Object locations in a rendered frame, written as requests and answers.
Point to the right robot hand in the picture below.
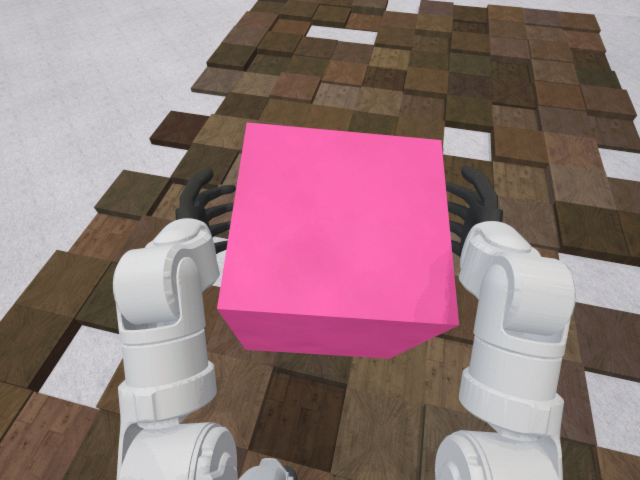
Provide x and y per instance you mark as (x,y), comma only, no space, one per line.
(483,205)

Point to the right robot forearm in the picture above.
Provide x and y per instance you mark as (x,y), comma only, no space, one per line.
(525,305)

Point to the right robot upper arm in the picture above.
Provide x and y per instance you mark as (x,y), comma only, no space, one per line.
(475,455)

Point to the robot left shin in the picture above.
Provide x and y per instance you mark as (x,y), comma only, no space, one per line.
(272,462)

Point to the carton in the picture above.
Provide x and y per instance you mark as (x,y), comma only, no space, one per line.
(339,243)

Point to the left robot hand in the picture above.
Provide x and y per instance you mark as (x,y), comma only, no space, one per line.
(192,204)

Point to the left robot forearm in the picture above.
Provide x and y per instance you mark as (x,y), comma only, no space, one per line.
(158,294)

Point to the left robot upper arm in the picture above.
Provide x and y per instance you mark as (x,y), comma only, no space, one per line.
(194,451)

